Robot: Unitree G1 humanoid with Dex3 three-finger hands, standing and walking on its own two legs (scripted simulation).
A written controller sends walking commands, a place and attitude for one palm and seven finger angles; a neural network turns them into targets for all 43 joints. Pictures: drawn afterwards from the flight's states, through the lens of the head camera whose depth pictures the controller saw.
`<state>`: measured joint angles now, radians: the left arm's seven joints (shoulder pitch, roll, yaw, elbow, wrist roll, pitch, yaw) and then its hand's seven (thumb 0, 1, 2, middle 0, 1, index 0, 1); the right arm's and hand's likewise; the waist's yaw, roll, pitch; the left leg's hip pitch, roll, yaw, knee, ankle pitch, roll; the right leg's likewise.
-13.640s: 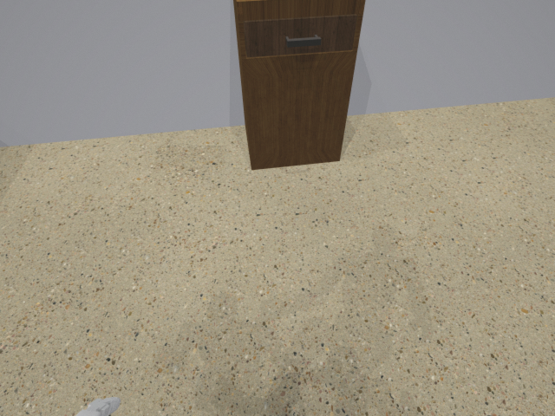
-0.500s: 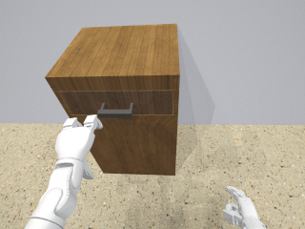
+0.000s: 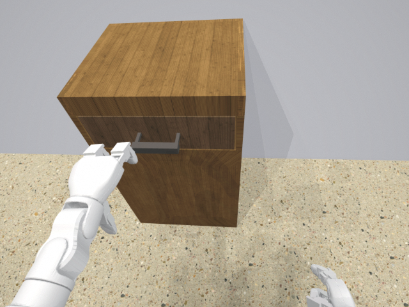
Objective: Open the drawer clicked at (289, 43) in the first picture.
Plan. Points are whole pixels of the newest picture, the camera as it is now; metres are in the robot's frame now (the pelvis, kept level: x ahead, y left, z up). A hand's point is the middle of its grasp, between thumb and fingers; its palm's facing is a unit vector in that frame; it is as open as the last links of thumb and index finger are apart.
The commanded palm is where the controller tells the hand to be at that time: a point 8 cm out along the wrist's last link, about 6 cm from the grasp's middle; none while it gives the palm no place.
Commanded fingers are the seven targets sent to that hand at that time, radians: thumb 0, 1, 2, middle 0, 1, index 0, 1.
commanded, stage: raise the hand with hooked fingers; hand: left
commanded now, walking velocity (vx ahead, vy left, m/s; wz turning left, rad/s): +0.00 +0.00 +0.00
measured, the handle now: (156, 142) +0.54 +0.23 -0.07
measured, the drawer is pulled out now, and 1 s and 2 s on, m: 0.00 0.00 0.00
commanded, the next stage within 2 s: move the hooked fingers above the handle in 0.10 s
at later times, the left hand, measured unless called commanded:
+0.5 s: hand (122, 177) +0.34 +0.22 +0.05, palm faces +0.01 -0.06 -1.00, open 13.8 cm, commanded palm +0.32 +0.24 +0.11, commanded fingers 0.00 -0.50 0.30 -0.30 -1.20 -0.30 -1.20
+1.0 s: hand (131, 159) +0.41 +0.24 +0.02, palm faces -0.01 -0.04 -1.00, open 13.8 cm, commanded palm +0.38 +0.24 +0.08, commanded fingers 0.00 -0.50 0.30 -0.30 -1.20 -0.30 -1.20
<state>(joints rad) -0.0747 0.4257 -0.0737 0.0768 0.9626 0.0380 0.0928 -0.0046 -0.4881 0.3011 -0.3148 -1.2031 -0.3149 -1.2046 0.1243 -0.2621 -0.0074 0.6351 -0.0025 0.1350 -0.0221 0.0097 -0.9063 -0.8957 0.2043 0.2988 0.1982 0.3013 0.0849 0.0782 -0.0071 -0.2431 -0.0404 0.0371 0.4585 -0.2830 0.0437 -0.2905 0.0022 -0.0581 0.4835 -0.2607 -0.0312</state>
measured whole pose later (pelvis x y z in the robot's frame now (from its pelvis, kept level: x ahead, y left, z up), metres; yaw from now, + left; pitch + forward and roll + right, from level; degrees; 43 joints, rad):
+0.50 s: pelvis -0.01 +0.00 +0.00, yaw +1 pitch +5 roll +0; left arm -0.29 0.41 -0.12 0.34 1.00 0.01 0.15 0.00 -0.49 0.30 -0.32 -1.20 -0.32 -1.21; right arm 0.12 -0.24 -0.01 0.65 0.01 0.11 -0.05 0.01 -0.91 -0.90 0.20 0.30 0.20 0.30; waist 0.07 0.06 -0.03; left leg -0.31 -0.04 0.03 0.50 -0.28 0.04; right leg -0.35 0.00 -0.07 0.52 -0.26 -0.04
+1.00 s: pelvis +0.00 +0.00 -0.01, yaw -1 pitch +12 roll +0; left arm -0.49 0.43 -0.03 0.68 1.04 -0.06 0.27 0.00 -0.49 0.30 -0.32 -1.20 -0.32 -1.20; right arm 0.25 -0.26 -0.06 0.69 0.01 0.11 -0.04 0.01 -0.91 -0.90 0.20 0.30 0.20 0.30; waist 0.00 0.06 -0.08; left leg -0.47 -0.03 0.05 0.60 -0.33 0.05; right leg -0.51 0.01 -0.05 0.60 -0.29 -0.03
